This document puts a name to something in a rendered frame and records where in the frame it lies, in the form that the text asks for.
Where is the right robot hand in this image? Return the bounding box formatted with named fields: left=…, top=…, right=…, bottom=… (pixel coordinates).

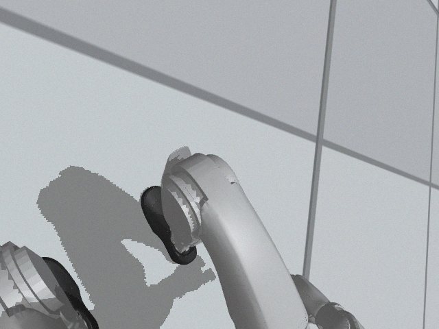
left=288, top=270, right=330, bottom=324

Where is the left robot foot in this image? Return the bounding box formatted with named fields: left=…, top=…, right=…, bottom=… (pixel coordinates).
left=41, top=257, right=99, bottom=329

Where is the right robot arm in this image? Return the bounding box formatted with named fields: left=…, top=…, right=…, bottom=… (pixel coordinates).
left=315, top=302, right=365, bottom=329

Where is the right robot foot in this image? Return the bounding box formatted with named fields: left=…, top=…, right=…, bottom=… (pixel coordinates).
left=141, top=186, right=197, bottom=265

